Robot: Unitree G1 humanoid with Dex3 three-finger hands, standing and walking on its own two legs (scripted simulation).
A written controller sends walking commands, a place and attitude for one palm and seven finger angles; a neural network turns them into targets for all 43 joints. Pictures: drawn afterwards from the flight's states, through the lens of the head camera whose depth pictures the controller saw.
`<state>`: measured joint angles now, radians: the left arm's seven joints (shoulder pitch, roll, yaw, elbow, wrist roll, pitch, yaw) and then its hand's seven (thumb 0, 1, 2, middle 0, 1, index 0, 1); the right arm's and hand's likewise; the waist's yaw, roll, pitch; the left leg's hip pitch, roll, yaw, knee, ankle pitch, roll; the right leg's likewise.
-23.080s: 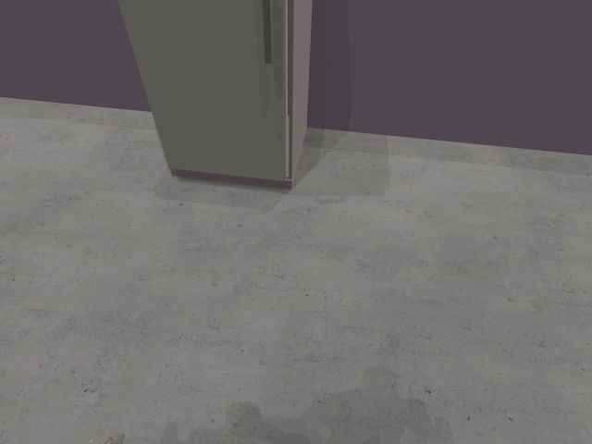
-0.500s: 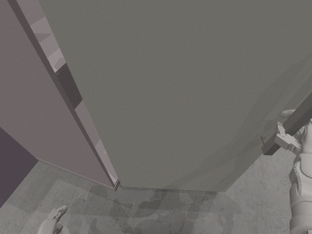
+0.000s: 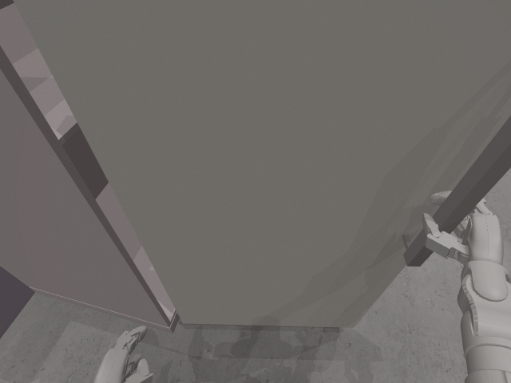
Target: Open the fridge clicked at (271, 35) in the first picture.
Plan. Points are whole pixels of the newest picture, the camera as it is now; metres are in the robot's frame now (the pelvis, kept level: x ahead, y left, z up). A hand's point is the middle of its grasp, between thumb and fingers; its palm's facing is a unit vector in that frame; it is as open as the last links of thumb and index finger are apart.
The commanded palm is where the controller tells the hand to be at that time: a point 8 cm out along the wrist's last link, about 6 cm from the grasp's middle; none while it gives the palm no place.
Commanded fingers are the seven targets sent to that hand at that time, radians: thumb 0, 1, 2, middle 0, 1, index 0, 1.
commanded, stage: loosen the grip on the handle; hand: right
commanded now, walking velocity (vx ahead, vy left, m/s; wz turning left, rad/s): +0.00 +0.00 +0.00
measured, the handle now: (465, 177) +0.39 -0.28 +0.15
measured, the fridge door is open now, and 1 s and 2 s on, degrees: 76 75 75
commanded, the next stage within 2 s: slip the hand off the handle in 0.50 s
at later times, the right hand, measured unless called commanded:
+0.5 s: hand (442, 233) +0.36 -0.29 +0.04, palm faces +0.34 +0.90 -0.29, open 13.6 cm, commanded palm +0.30 -0.33 +0.06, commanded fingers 0.00 0.55 -0.20 0.25 1.15 0.25 1.15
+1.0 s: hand (487, 246) +0.34 -0.36 +0.03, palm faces +0.39 +0.88 -0.27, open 14.6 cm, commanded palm +0.31 -0.39 +0.05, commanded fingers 0.00 0.55 -0.20 0.25 1.15 0.25 1.15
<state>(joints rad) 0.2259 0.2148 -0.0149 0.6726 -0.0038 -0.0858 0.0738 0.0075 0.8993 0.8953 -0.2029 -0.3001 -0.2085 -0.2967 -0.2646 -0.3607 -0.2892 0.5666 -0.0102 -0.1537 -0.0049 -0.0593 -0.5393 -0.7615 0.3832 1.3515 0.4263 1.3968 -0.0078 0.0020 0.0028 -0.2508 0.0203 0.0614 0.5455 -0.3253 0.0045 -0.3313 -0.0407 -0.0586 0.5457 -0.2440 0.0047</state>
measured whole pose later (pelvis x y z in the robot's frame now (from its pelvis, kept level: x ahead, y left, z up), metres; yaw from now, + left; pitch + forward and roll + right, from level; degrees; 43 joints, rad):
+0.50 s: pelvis +0.01 +0.01 -0.02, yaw +2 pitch +9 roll +0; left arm 0.33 0.25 0.02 0.71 -0.01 -0.04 0.05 0.01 0.90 0.90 -0.20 -0.30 -0.20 -0.30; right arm -0.22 -0.46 -0.44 0.57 0.06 -0.22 0.05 0.00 0.51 -0.22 0.31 1.22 0.39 1.27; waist 0.03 0.00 -0.06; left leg -0.50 -0.01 0.04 0.77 -0.43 0.02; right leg -0.58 -0.06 -0.03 0.77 -0.36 0.02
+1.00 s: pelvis +0.00 -0.01 -0.03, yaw +1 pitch +11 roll +2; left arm 0.25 0.26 -0.01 0.66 -0.01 -0.07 0.09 0.01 0.90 0.90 -0.20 -0.30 -0.21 -0.30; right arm -0.27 -0.54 -0.50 0.61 0.07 -0.19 0.13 -0.01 0.55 -0.20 0.25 1.15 0.26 1.15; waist 0.01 0.01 -0.07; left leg -0.55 0.00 0.07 0.81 -0.44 0.00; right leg -0.67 -0.05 -0.01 0.87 -0.39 -0.01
